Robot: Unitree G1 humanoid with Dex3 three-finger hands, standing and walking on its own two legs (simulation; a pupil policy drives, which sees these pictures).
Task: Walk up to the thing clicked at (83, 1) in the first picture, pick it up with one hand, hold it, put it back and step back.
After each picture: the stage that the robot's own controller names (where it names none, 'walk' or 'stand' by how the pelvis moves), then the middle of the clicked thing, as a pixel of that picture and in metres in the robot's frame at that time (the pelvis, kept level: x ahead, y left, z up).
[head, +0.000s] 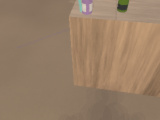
stand; (87, 3) +0.96 -0.01 +0.03
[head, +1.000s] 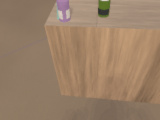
walk; (63, 10) +0.84 +0.16 +0.06
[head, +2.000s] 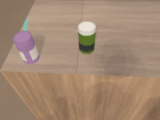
stand; (27, 48) +0.48 +0.25 +0.06
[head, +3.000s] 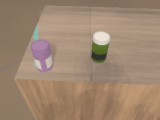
stand; (42, 56) +0.47 +0.18 +0.05
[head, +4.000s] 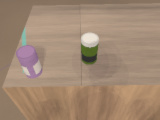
stand; (30, 62) +0.45 +0.21 +0.04
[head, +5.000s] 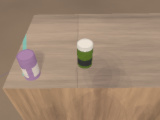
stand; (29, 65) +0.46 +0.23 +0.03
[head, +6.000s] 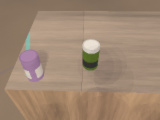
stand; (32, 66) +0.44 +0.22 +0.03
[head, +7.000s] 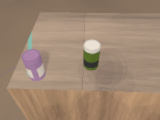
stand; (34, 65) +0.45 +0.21 +0.03
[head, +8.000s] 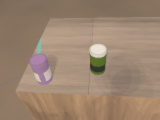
rise first; (41, 69) +0.44 +0.21 +0.04
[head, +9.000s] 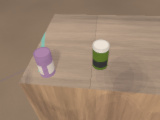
go down; (45, 62) +0.47 +0.21 +0.04
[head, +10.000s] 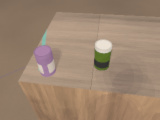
go down; (45, 61) +0.46 +0.20 +0.04
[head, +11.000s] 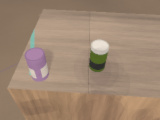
go down; (37, 65) +0.44 +0.19 +0.05
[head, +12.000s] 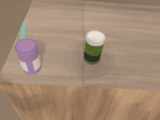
close in; (29, 57) +0.45 +0.19 +0.06
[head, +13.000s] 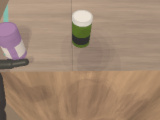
close; (11, 43) +0.47 +0.22 +0.10
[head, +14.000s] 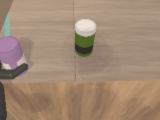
lift; (12, 57) +0.42 +0.21 +0.10
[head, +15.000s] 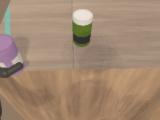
lift; (8, 56) +0.42 +0.22 +0.10
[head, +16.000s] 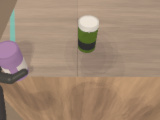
lift; (12, 62) +0.40 +0.22 +0.10
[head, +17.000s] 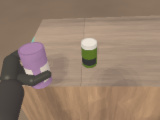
lift; (36, 65) +0.33 +0.15 +0.19
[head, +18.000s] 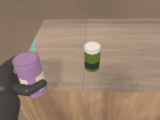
hold; (31, 75) +0.31 +0.17 +0.17
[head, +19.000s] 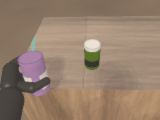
hold; (35, 73) +0.33 +0.16 +0.15
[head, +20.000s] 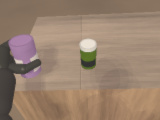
crouch; (26, 56) +0.38 +0.18 +0.18
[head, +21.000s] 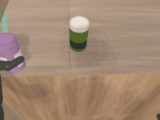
lower; (10, 53) +0.45 +0.22 +0.07
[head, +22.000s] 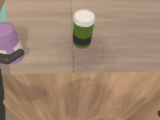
lower; (8, 44) +0.46 +0.22 +0.10
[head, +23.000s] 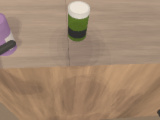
lower; out of the picture +0.48 +0.22 +0.11
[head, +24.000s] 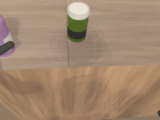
lower; out of the picture +0.48 +0.23 +0.11
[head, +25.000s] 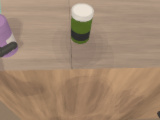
loosen; (1, 37) +0.47 +0.22 +0.11
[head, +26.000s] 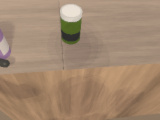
withdraw; out of the picture +0.47 +0.23 +0.11
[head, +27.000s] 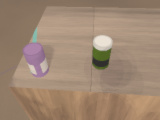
sink last; (36, 60) +0.43 +0.21 +0.08
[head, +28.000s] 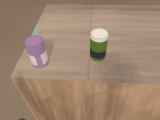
stand; (37, 52) +0.47 +0.22 +0.08
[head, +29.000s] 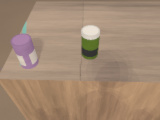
stand; (25, 52) +0.47 +0.23 +0.10
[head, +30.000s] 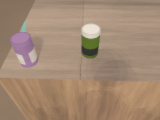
stand; (25, 50) +0.46 +0.23 +0.10
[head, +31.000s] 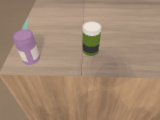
stand; (27, 47) +0.48 +0.23 +0.10
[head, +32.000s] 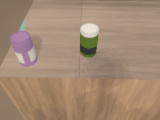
stand; (24, 49) +0.47 +0.23 +0.10
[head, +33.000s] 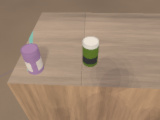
stand; (32, 59) +0.48 +0.23 +0.05
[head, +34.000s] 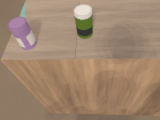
walk; (23, 34) +0.53 +0.26 +0.06
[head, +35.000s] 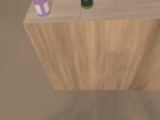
walk; (41, 3) +0.80 +0.24 +0.05
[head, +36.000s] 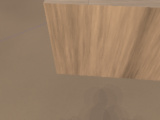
stand; out of the picture +1.07 +0.17 +0.05
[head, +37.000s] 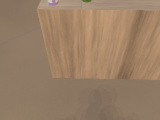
stand; out of the picture +1.06 +0.22 +0.03
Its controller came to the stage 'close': yes
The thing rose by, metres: 0.19
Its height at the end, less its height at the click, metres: +0.00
